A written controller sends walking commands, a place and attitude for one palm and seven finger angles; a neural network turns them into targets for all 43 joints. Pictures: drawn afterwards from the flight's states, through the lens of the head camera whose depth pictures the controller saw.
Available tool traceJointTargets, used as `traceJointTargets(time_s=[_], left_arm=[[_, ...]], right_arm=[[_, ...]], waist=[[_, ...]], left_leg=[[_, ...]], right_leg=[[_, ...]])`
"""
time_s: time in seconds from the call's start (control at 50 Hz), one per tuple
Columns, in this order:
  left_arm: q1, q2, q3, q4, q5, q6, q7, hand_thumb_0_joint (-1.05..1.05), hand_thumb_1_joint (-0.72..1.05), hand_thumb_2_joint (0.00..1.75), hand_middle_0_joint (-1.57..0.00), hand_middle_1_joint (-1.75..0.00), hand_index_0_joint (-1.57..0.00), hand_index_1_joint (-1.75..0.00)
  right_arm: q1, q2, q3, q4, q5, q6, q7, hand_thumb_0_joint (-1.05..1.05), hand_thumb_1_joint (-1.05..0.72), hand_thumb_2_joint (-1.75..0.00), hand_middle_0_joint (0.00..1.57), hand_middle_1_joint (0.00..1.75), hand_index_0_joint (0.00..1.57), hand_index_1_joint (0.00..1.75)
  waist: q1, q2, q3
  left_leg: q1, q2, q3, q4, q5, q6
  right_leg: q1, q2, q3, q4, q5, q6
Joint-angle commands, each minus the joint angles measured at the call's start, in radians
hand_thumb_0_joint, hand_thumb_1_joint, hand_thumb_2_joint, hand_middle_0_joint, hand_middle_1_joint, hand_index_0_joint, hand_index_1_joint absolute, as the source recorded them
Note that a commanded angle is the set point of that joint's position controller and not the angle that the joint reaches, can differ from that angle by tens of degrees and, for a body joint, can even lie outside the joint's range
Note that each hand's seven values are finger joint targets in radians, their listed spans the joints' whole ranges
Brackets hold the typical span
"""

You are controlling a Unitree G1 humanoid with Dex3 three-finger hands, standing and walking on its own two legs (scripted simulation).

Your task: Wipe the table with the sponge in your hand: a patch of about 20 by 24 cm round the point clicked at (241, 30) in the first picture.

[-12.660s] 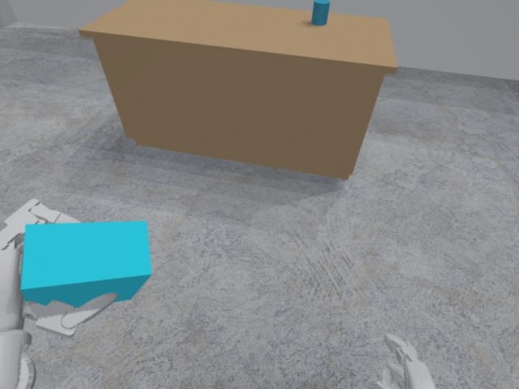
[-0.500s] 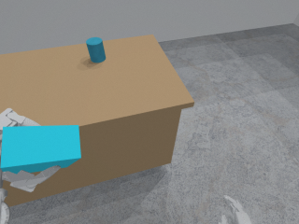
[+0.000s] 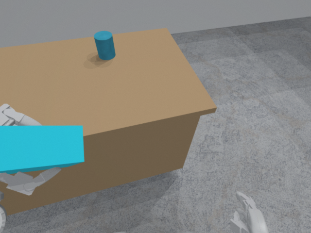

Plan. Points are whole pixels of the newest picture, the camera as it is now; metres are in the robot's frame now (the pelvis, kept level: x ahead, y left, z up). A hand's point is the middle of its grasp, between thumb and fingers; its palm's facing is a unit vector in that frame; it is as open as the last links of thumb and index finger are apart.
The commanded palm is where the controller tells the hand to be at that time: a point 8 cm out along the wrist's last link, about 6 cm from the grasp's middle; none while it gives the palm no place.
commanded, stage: come to a stop and stand still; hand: left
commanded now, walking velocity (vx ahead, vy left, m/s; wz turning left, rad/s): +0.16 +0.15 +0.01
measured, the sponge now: (52, 150) +0.23 +0.21 +0.16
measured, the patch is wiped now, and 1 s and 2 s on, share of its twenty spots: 0.00 0.00 0.00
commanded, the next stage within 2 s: look again from close up in 1.08 s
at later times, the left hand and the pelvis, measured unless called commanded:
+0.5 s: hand (27, 144) +0.23 +0.25 +0.17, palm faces +0.33 -0.83 -0.45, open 10.4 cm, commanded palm +0.18 +0.30 +0.19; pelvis +0.01 +0.02 +0.01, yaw -1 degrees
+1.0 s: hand (8, 169) +0.19 +0.26 +0.17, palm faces +0.37 -0.83 -0.41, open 10.4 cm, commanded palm +0.14 +0.30 +0.19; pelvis -0.03 +0.02 +0.01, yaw -1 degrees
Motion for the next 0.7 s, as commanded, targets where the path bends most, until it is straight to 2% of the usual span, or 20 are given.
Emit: traceJointTargets(time_s=[0.0, 0.04, 0.1, 0.12, 0.14, 0.16, 0.18, 0.22, 0.24, 0.26, 0.32, 0.36, 0.38, 0.44, 0.46, 0.48, 0.54, 0.62, 0.64, 0.68], left_arm=[[-0.01, 0.126, 0.095, -0.262, -0.017, -0.061, 0.015, 0.0, 0.1, 1.3, -1.2, -1.6, -1.2, -1.6], [-0.002, 0.122, 0.091, -0.273, -0.019, -0.049, 0.018, 0.0, 0.1, 1.3, -1.2, -1.6, -1.2, -1.6], [-0.01, 0.126, 0.105, -0.201, -0.018, -0.027, 0.021, 0.0, 0.1, 1.3, -1.2, -1.6, -1.2, -1.6], [-0.019, 0.143, 0.121, -0.191, -0.014, -0.025, 0.023, 0.0, 0.1, 1.3, -1.2, -1.6, -1.2, -1.6], [-0.032, 0.165, 0.137, -0.17, -0.017, -0.025, 0.025, 0.0, 0.1, 1.3, -1.2, -1.6, -1.2, -1.6], [-0.015, 0.131, 0.117, -0.106, -0.032, -0.004, 0.018, 0.0, 0.1, 1.3, -1.2, -1.6, -1.2, -1.6], [-0.027, 0.128, 0.109, -0.109, -0.039, -0.002, 0.016, 0.0, 0.1, 1.3, -1.2, -1.6, -1.2, -1.6], [-0.046, 0.159, 0.134, -0.154, -0.029, -0.009, 0.025, 0.0, 0.1, 1.3, -1.2, -1.6, -1.2, -1.6], [-0.017, 0.153, 0.135, -0.164, -0.021, -0.017, 0.031, 0.0, 0.1, 1.3, -1.2, -1.6, -1.2, -1.6], [0.01, 0.15, 0.138, -0.172, -0.015, -0.02, 0.034, 0.0, 0.1, 1.3, -1.2, -1.6, -1.2, -1.6], [0.039, 0.142, 0.13, -0.236, -0.011, -0.018, 0.041, 0.0, 0.1, 1.3, -1.2, -1.6, -1.2, -1.6], [0.067, 0.137, 0.127, -0.254, -0.013, -0.011, 0.043, 0.0, 0.1, 1.3, -1.2, -1.6, -1.2, -1.6], [0.066, 0.137, 0.125, -0.262, -0.016, -0.007, 0.045, 0.0, 0.1, 1.3, -1.2, -1.6, -1.2, -1.6], [0.084, 0.133, 0.114, -0.261, -0.019, -0.009, 0.035, 0.0, 0.1, 1.3, -1.2, -1.6, -1.2, -1.6], [0.078, 0.137, 0.117, -0.25, -0.018, -0.012, 0.03, 0.0, 0.1, 1.3, -1.2, -1.6, -1.2, -1.6], [0.032, 0.139, 0.107, -0.274, -0.014, -0.02, 0.026, 0.0, 0.1, 1.3, -1.2, -1.6, -1.2, -1.6], [-0.037, 0.124, 0.081, -0.274, -0.005, -0.031, 0.023, 0.0, 0.1, 1.3, -1.2, -1.6, -1.2, -1.6], [-0.024, 0.11, 0.066, -0.24, -0.006, -0.016, 0.019, 0.0, 0.1, 1.3, -1.2, -1.6, -1.2, -1.6], [-0.03, 0.096, 0.057, -0.216, -0.009, -0.01, 0.017, 0.0, 0.1, 1.3, -1.2, -1.6, -1.2, -1.6], [-0.014, 0.1, 0.063, -0.188, -0.022, 0.002, 0.013, 0.0, 0.1, 1.3, -1.2, -1.6, -1.2, -1.6]], right_arm=[[-0.046, -0.118, -0.018, -0.123, 0.008, -0.074, 0.002, 0.0, -0.9, -0.9, 0.2, 0.3, 0.2, 0.3], [-0.035, -0.12, -0.009, -0.124, 0.008, -0.079, 0.003, 0.0, -0.9, -0.9, 0.2, 0.3, 0.2, 0.3], [-0.048, -0.115, 0.01, -0.123, 0.005, -0.067, -0.005, 0.0, -0.9, -0.9, 0.2, 0.3, 0.2, 0.3], [-0.047, -0.108, 0.015, -0.13, 0.004, -0.057, -0.008, 0.0, -0.9, -0.9, 0.2, 0.3, 0.2, 0.3], [-0.049, -0.09, 0.024, -0.137, 0.003, -0.049, -0.008, 0.0, -0.9, -0.9, 0.2, 0.3, 0.2, 0.3], [-0.03, -0.083, 0.017, -0.136, 0.01, -0.043, -0.001, 0.0, -0.9, -0.9, 0.2, 0.3, 0.2, 0.3], [-0.045, -0.093, 0.011, -0.138, 0.01, -0.038, 0.009, 0.0, -0.9, -0.9, 0.2, 0.3, 0.2, 0.3], [-0.085, -0.065, 0.038, -0.135, 0.01, -0.032, 0.01, 0.0, -0.9, -0.9, 0.2, 0.3, 0.2, 0.3], [-0.093, -0.054, 0.049, -0.134, 0.004, -0.026, 0.004, 0.0, -0.9, -0.9, 0.2, 0.3, 0.2, 0.3], [-0.098, -0.055, 0.051, -0.14, -0.001, -0.021, 0.0, 0.0, -0.9, -0.9, 0.2, 0.3, 0.2, 0.3], [-0.104, -0.059, 0.048, -0.158, -0.011, -0.004, -0.012, 0.0, -0.9, -0.9, 0.2, 0.3, 0.2, 0.3], [-0.067, -0.068, 0.036, -0.164, -0.015, 0.008, -0.015, 0.0, -0.9, -0.9, 0.2, 0.3, 0.2, 0.3], [-0.055, -0.078, 0.025, -0.166, -0.013, 0.013, -0.017, 0.0, -0.9, -0.9, 0.2, 0.3, 0.2, 0.3], [-0.052, -0.12, 0.003, -0.187, -0.002, 0.002, -0.023, 0.0, -0.9, -0.9, 0.2, 0.3, 0.2, 0.3], [-0.057, -0.111, 0.011, -0.182, -0.011, 0.0, -0.022, 0.0, -0.9, -0.9, 0.2, 0.3, 0.2, 0.3], [-0.057, -0.111, 0.014, -0.175, -0.018, -0.007, -0.018, 0.0, -0.9, -0.9, 0.2, 0.3, 0.2, 0.3], [-0.031, -0.119, 0.005, -0.156, -0.015, -0.04, -0.01, 0.0, -0.9, -0.9, 0.2, 0.3, 0.2, 0.3], [-0.032, -0.127, 0.009, -0.151, -0.007, -0.053, -0.001, 0.0, -0.9, -0.9, 0.2, 0.3, 0.2, 0.3], [-0.044, -0.125, 0.015, -0.153, -0.004, -0.05, -0.001, 0.0, -0.9, -0.9, 0.2, 0.3, 0.2, 0.3], [-0.046, -0.112, 0.015, -0.158, 0.002, -0.04, -0.001, 0.0, -0.9, -0.9, 0.2, 0.3, 0.2, 0.3]], waist=[[-0.006, 0.266, -0.161], [-0.015, 0.271, -0.17], [-0.007, 0.172, -0.162], [-0.014, 0.106, -0.175], [-0.028, -0.02, -0.186], [-0.025, -0.198, -0.181], [-0.016, -0.224, -0.174], [-0.012, -0.115, -0.189], [-0.008, -0.093, -0.209], [-0.003, -0.102, -0.22], [0.0, -0.064, -0.241], [-0.009, -0.04, -0.26], [-0.015, -0.03, -0.265], [0.001, 0.168, -0.228], [-0.004, 0.261, -0.198], [-0.007, 0.307, -0.179], [-0.01, 0.268, -0.191], [-0.014, 0.23, -0.2], [-0.012, 0.179, -0.188], [-0.013, 0.04, -0.181]], left_leg=[[0.135, 0.238, -0.223, -0.223, 0.271, 0.177], [0.104, 0.212, -0.183, -0.196, 0.305, 0.139], [0.018, 0.204, -0.159, -0.118, 0.203, 0.079], [-0.034, 0.168, -0.133, -0.058, 0.139, 0.045], [-0.078, 0.099, -0.08, 0.037, 0.046, 0.005], [-0.104, -0.005, -0.031, 0.17, -0.082, -0.043], [-0.138, -0.012, -0.079, 0.306, -0.216, -0.048], [-0.173, 0.004, -0.139, 0.351, -0.249, -0.047], [-0.162, 0.005, -0.115, 0.306, -0.239, -0.047], [-0.148, -0.001, -0.096, 0.251, -0.218, -0.046], [-0.08, -0.018, -0.055, 0.063, -0.106, -0.042], [0.023, -0.026, -0.044, -0.085, 0.058, -0.041], [0.082, 0.001, -0.053, -0.149, 0.167, -0.036], [0.193, 0.207, -0.216, -0.181, 0.522, 0.034], [0.164, 0.241, -0.265, -0.21, 0.603, 0.066], [0.13, 0.257, -0.276, -0.227, 0.62, 0.08], [0.19, 0.244, -0.231, -0.181, 0.645, 0.077], [0.125, 0.198, -0.184, -0.142, 0.468, 0.04], [0.048, 0.173, -0.164, -0.142, 0.344, 0.018], [0.012, 0.09, -0.108, -0.069, 0.113, -0.018]], right_leg=[[-0.067, 0.003, -0.042, -0.045, 0.029, 0.01], [0.03, 0.036, -0.08, -0.181, 0.074, 0.009], [0.202, 0.04, -0.061, -0.445, 0.256, 0.001], [0.267, -0.01, 0.016, -0.506, 0.396, -0.022], [0.279, -0.13, 0.187, -0.527, 0.603, -0.07], [0.27, -0.239, 0.347, -0.571, 0.743, -0.131], [0.28, -0.304, 0.381, -0.59, 0.86, -0.173], [0.336, -0.303, 0.304, -0.533, 1.028, -0.19], [0.378, -0.277, 0.218, -0.504, 1.097, -0.177], [0.396, -0.253, 0.177, -0.488, 1.122, -0.163], [0.404, -0.208, 0.114, -0.472, 1.051, -0.136], [0.37, -0.16, 0.082, -0.447, 0.919, -0.1], [0.344, -0.141, 0.073, -0.424, 0.843, -0.076], [0.147, -0.002, 0.027, -0.361, 0.344, -0.014], [0.109, 0.028, 0.007, -0.303, 0.207, -0.005], [0.1, 0.034, 0.011, -0.256, 0.105, -0.01], [0.086, 0.045, 0.01, -0.308, 0.125, -0.006], [0.211, 0.041, 0.008, -0.484, 0.297, -0.006], [0.26, 0.028, 0.023, -0.486, 0.375, -0.011], [0.229, -0.05, 0.138, -0.539, 0.494, -0.047]])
